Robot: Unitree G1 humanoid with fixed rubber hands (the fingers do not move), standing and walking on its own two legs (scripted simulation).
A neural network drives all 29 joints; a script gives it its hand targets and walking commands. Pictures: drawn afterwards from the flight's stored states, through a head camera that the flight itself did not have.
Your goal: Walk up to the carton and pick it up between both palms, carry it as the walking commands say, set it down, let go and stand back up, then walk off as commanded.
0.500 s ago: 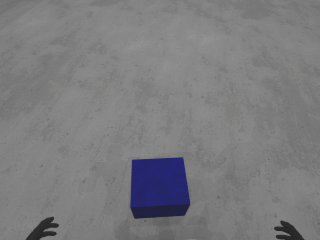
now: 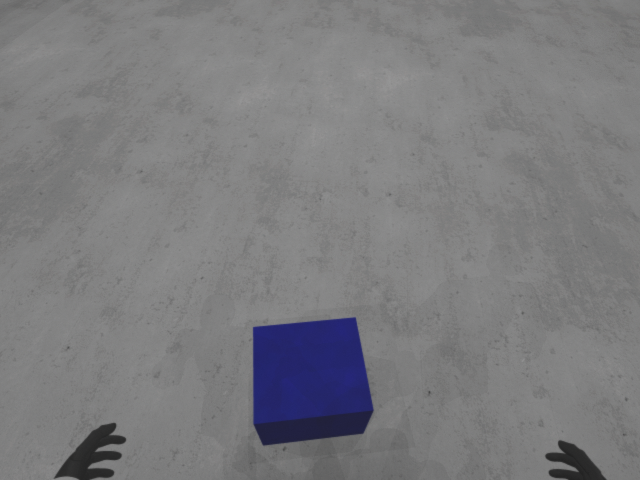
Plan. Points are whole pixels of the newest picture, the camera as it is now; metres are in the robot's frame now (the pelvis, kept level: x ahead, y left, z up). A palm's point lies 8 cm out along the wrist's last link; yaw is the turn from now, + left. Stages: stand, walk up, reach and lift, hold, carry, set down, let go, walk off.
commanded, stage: walk up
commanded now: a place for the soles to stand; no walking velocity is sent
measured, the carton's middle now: (309, 381) +0.45 +0.03 -0.65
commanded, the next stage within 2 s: reach and lift in 1.12 s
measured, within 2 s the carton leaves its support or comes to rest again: neither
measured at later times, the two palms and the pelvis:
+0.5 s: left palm out of the picture +0.11 +0.29 -0.10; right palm out of the picture +0.08 -0.37 -0.10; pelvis +0.00 -0.04 -0.01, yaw +4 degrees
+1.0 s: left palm out of the picture +0.07 +0.30 -0.09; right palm (584, 461) +0.16 -0.33 -0.08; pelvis +0.00 -0.03 +0.01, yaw +7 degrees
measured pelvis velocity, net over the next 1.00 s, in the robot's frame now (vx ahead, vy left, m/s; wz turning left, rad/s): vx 0.00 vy -0.03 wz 0.13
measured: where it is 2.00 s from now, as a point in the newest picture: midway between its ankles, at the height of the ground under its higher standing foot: outside the picture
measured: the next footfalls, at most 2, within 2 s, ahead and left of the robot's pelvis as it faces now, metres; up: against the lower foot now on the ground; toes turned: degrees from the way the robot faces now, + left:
left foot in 0.50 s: +0.04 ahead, +0.09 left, +0.00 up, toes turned +2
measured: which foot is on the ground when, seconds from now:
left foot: down 0.00-0.22, up 0.24-0.48, down 0.50-1.00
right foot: down 0.00-1.00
